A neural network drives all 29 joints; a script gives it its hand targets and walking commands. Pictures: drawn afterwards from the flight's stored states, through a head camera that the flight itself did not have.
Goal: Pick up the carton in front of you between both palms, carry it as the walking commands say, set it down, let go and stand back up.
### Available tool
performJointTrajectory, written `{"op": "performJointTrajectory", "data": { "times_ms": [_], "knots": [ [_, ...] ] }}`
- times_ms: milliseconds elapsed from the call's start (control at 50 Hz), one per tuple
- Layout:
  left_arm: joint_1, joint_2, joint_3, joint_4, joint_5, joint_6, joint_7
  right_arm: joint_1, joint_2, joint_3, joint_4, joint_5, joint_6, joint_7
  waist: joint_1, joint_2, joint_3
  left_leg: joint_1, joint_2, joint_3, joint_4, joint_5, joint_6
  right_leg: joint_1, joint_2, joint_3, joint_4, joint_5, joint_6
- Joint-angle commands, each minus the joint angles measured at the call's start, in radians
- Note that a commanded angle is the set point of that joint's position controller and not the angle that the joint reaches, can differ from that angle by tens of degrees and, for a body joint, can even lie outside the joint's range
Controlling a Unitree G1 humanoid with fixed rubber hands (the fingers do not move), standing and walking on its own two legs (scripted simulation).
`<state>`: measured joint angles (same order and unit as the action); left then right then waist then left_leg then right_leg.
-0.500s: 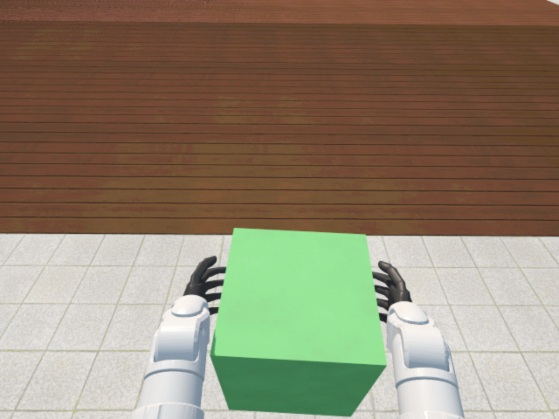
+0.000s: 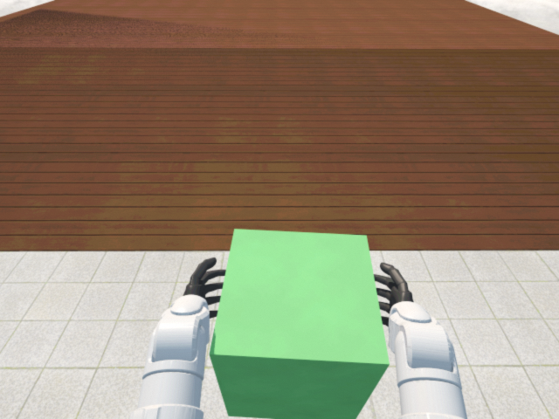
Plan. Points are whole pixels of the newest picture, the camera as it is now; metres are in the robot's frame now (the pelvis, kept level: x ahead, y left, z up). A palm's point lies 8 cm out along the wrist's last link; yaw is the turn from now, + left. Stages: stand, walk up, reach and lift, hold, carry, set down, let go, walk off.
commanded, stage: carry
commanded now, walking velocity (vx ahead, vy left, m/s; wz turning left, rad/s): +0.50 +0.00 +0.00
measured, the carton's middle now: (295, 328) +0.30 +0.00 -0.02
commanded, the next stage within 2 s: none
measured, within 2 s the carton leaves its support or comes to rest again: neither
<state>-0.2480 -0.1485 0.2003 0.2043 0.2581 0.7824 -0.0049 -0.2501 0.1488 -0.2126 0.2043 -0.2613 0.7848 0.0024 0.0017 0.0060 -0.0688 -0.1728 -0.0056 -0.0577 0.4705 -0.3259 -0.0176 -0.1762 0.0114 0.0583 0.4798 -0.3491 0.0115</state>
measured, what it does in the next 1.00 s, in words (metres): walks ahead: right foot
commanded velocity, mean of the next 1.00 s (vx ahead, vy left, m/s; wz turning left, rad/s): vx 0.50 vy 0.00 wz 0.00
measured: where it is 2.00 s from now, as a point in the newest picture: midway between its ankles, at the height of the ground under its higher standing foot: (294, 256)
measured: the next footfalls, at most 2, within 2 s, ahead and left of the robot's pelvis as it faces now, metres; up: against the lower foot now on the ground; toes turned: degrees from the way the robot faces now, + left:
right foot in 0.58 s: +0.33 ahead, -0.12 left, +0.00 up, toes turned -11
left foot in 1.02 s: +0.68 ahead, +0.08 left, +0.00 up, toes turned +14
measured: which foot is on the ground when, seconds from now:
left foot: down 0.00-0.60, up 0.62-1.00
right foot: down 0.00-0.34, up 0.36-0.56, down 0.58-1.00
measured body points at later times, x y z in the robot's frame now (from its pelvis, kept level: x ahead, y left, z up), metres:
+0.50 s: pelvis +0.17 -0.01 +0.00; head +0.15 -0.02 +0.44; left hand +0.43 +0.14 +0.08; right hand +0.42 -0.16 +0.07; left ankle +0.08 +0.10 -0.74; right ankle +0.16 -0.11 -0.71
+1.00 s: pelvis +0.49 -0.02 -0.02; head +0.47 -0.02 +0.43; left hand +0.73 +0.14 +0.07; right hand +0.74 -0.16 +0.07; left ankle +0.63 +0.08 -0.73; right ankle +0.29 -0.11 -0.74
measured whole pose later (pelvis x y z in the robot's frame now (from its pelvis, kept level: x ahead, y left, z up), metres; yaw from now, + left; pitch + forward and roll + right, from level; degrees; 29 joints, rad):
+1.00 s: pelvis +0.49 -0.02 -0.02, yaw +1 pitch +4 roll +1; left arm -0.02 -0.13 0.05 -0.50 0.05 1.22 0.12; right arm -0.01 0.13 -0.06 -0.52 -0.07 1.22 -0.11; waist 0.03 -0.02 -0.13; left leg -0.55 0.05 0.23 0.52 -0.07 0.02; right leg 0.10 -0.05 -0.20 0.30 -0.45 0.01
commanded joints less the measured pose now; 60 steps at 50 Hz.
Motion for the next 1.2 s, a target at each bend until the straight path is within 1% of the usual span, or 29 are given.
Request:
{"op": "performJointTrajectory", "data": {
  "times_ms": [0, 80, 120, 140, 180, 200, 260, 300, 320, 340, 360, 380, 420, 500, 560, 580, 600, 620, 680, 720, 800, 920, 980, 1000, 1020, 1040, 1060, 1120, 1180],
  "knots": [
    [-0.560, -0.923, -0.600, -0.111, -0.297, -0.020, -0.204, -0.562, 0.905, 0.606, -0.114, 0.304, -0.023, 0.212, 0.000, 0.039, -0.192, -0.072, 0.096, -0.046, -0.113, -0.258, 0.030, -0.087, -0.038, -0.045, -0.010, -0.159, -0.017],
    [-0.577, -0.906, -0.675, -0.213, -0.361, 0.073, -0.172, -0.547, 0.879, 0.665, -0.214, 0.341, 0.069, 0.170, -0.013, 0.094, -0.204, -0.108, 0.160, -0.139, -0.145, -0.376, 0.077, -0.145, -0.025, -0.075, 0.054, -0.172, -0.022],
    [-0.552, -0.875, -0.690, -0.245, -0.384, 0.131, -0.147, -0.528, 0.850, 0.686, -0.251, 0.358, 0.128, 0.143, -0.006, 0.063, -0.172, -0.185, 0.148, -0.103, -0.101, -0.346, 0.069, -0.114, -0.051, -0.046, -0.014, -0.179, -0.034],
    [-0.526, -0.855, -0.691, -0.263, -0.391, 0.159, -0.131, -0.521, 0.836, 0.699, -0.277, 0.369, 0.159, 0.129, 0.004, -0.015, -0.170, -0.257, 0.106, -0.032, 0.002, -0.288, 0.047, -0.054, -0.115, 0.051, -0.093, -0.219, -0.057],
    [-0.441, -0.813, -0.691, -0.308, -0.403, 0.212, -0.095, -0.486, 0.814, 0.728, -0.338, 0.407, 0.215, 0.103, 0.022, -0.248, -0.141, -0.494, 0.006, 0.141, 0.278, -0.161, -0.002, 0.115, -0.312, 0.393, -0.266, -0.288, -0.149],
    [-0.427, -0.809, -0.693, -0.353, -0.406, 0.232, -0.078, -0.507, 0.808, 0.743, -0.388, 0.436, 0.238, 0.096, 0.026, -0.243, -0.104, -0.532, 0.042, 0.137, 0.244, -0.177, 0.003, 0.127, -0.346, 0.430, -0.268, -0.167, -0.193],
    [-0.390, -0.826, -0.738, -0.501, -0.447, 0.295, -0.048, -0.429, 0.835, 0.795, -0.492, 0.503, 0.297, 0.078, 0.018, -0.147, -0.179, -0.306, 0.005, 0.220, 0.027, -0.053, 0.004, 0.081, -0.257, 0.183, -0.174, 0.031, -0.150],
    [-0.323, -0.839, -0.781, -0.575, -0.475, 0.329, -0.043, -0.350, 0.844, 0.806, -0.559, 0.517, 0.331, 0.063, 0.016, -0.110, -0.271, 0.078, 0.016, 0.227, -0.074, 0.053, 0.005, -0.113, -0.172, 0.003, -0.044, -0.021, -0.091],
    [-0.308, -0.836, -0.795, -0.615, -0.487, 0.348, -0.044, -0.294, 0.830, 0.797, -0.581, 0.501, 0.345, 0.052, -0.006, 0.007, -0.292, 0.250, 0.130, 0.051, -0.145, -0.025, 0.048, -0.264, -0.116, -0.093, 0.121, 0.012, -0.059],
    [-0.323, -0.836, -0.807, -0.651, -0.507, 0.367, -0.047, -0.252, 0.809, 0.774, -0.588, 0.469, 0.354, 0.041, -0.022, 0.237, -0.280, 0.396, 0.325, -0.255, -0.176, -0.002, 0.142, -0.500, -0.048, -0.185, 0.341, -0.008, -0.018],
    [-0.332, -0.820, -0.820, -0.690, -0.530, 0.385, -0.050, -0.207, 0.832, 0.764, -0.597, 0.457, 0.368, 0.031, -0.033, 0.287, -0.237, 0.455, 0.424, -0.383, -0.183, 0.171, 0.232, -0.665, -0.041, -0.167, 0.413, -0.166, -0.021],
    [-0.324, -0.824, -0.832, -0.712, -0.548, 0.397, -0.053, -0.192, 0.836, 0.761, -0.641, 0.461, 0.380, 0.023, -0.037, 0.200, -0.205, 0.456, 0.442, -0.375, -0.169, 0.310, 0.261, -0.720, -0.067, -0.140, 0.460, -0.244, -0.027],
    [-0.286, -0.831, -0.825, -0.728, -0.561, 0.408, -0.053, -0.231, 0.838, 0.787, -0.729, 0.487, 0.398, 0.016, -0.034, 0.085, -0.220, 0.451, 0.411, -0.249, -0.173, 0.350, 0.227, -0.719, -0.095, -0.139, 0.397, -0.224, -0.023],
    [-0.208, -0.809, -0.798, -0.750, -0.532, 0.415, -0.029, -0.238, 0.789, 0.827, -0.800, 0.526, 0.416, 0.017, -0.020, 0.147, -0.200, 0.155, 0.278, 0.048, -0.195, 0.216, 0.121, -0.349, -0.040, -0.236, 0.126, 0.058, -0.015],
    [-0.152, -0.753, -0.758, -0.747, -0.495, 0.430, -0.008, -0.218, 0.726, 0.838, -0.813, 0.546, 0.438, 0.019, 0.005, 0.058, -0.265, -0.137, 0.190, 0.225, 0.059, 0.220, 0.047, 0.167, 0.007, -0.325, 0.013, 0.145, -0.027],
    [-0.123, -0.727, -0.738, -0.733, -0.480, 0.438, 0.001, -0.238, 0.693, 0.831, -0.822, 0.553, 0.450, 0.019, 0.032, -0.076, -0.280, -0.290, 0.129, 0.288, 0.299, 0.159, 0.004, 0.295, -0.146, -0.075, -0.089, -0.019, -0.071],
    [-0.130, -0.694, -0.718, -0.716, -0.469, 0.444, 0.009, -0.271, 0.680, 0.839, -0.827, 0.563, 0.467, 0.020, 0.038, -0.339, -0.276, -0.543, 0.017, 0.271, 0.581, -0.118, -0.036, 0.394, -0.415, 0.421, -0.252, -0.092, -0.198],
    [-0.150, -0.708, -0.726, -0.737, -0.475, 0.452, 0.012, -0.274, 0.689, 0.842, -0.807, 0.569, 0.475, 0.026, 0.040, -0.257, -0.260, -0.630, 0.060, 0.123, 0.732, -0.183, -0.002, 0.387, -0.466, 0.511, -0.265, -0.010, -0.268],
    [-0.240, -0.788, -0.780, -0.779, -0.511, 0.456, -0.003, -0.255, 0.764, 0.820, -0.756, 0.559, 0.469, 0.039, 0.021, -0.011, -0.237, -0.642, 0.165, 0.065, 0.758, -0.040, 0.026, 0.262, -0.407, 0.278, -0.246, 0.165, -0.220],
    [-0.255, -0.826, -0.818, -0.787, -0.536, 0.448, -0.021, -0.219, 0.803, 0.805, -0.737, 0.525, 0.454, 0.042, 0.018, -0.033, -0.224, -0.559, 0.152, 0.094, 0.606, 0.034, 0.010, 0.192, -0.350, 0.123, -0.283, 0.188, -0.170],
    [-0.234, -0.830, -0.847, -0.788, -0.562, 0.436, -0.054, -0.156, 0.819, 0.786, -0.720, 0.467, 0.429, 0.032, 0.017, -0.087, -0.174, -0.535, 0.113, 0.174, 0.329, 0.142, -0.004, 0.214, -0.285, -0.047, -0.300, 0.356, -0.150],
    [-0.169, -0.789, -0.821, -0.762, -0.538, 0.434, -0.062, -0.141, 0.786, 0.809, -0.752, 0.465, 0.427, 0.025, 0.021, -0.164, -0.085, -0.393, 0.047, 0.292, 0.083, 0.282, 0.033, 0.226, -0.241, -0.186, -0.268, 0.594, -0.110],
    [-0.154, -0.773, -0.818, -0.773, -0.526, 0.432, -0.061, -0.144, 0.782, 0.817, -0.765, 0.485, 0.425, 0.031, 0.004, -0.169, -0.154, -0.119, -0.025, 0.376, 0.013, 0.259, 0.057, 0.209, -0.219, -0.293, -0.029, 0.853, -0.072],
    [-0.148, -0.766, -0.817, -0.776, -0.521, 0.432, -0.060, -0.131, 0.778, 0.814, -0.760, 0.487, 0.425, 0.033, -0.011, -0.139, -0.217, 0.089, -0.031, 0.376, 0.008, 0.208, 0.059, 0.110, -0.183, -0.316, 0.138, 0.791, -0.048],
    [-0.155, -0.753, -0.808, -0.776, -0.515, 0.433, -0.058, -0.119, 0.778, 0.812, -0.761, 0.484, 0.428, 0.037, -0.034, -0.054, -0.284, 0.289, 0.133, 0.156, -0.022, 0.041, 0.077, -0.062, -0.164, -0.286, 0.366, 0.523, -0.025],
    [-0.167, -0.771, -0.819, -0.798, -0.519, 0.438, -0.058, -0.134, 0.771, 0.813, -0.745, 0.491, 0.420, 0.043, -0.033, 0.229, -0.377, 0.492, 0.429, -0.387, -0.158, -0.177, 0.243, -0.369, -0.035, -0.246, 0.703, 0.183, 0.020],
    [-0.173, -0.778, -0.825, -0.794, -0.521, 0.433, -0.062, -0.117, 0.817, 0.830, -0.738, 0.506, 0.416, 0.050, -0.021, 0.237, -0.324, 0.439, 0.453, -0.501, -0.271, -0.029, 0.259, -0.490, -0.019, -0.112, 0.845, -0.099, 0.000],
    [-0.173, -0.880, -0.839, -0.762, -0.516, 0.399, -0.075, -0.182, 0.903, 0.864, -0.770, 0.539, 0.387, 0.071, -0.014, 0.002, -0.277, 0.241, 0.383, -0.173, -0.233, 0.235, 0.182, -0.480, -0.150, -0.044, 0.809, 0.026, -0.046],
    [-0.126, -0.924, -0.848, -0.732, -0.489, 0.367, -0.071, -0.176, 0.911, 0.886, -0.775, 0.553, 0.363, 0.084, -0.012, 0.075, -0.259, 0.143, 0.319, 0.002, -0.288, 0.158, 0.126, -0.423, -0.150, -0.098, 0.638, 0.119, -0.030]
  ]
}}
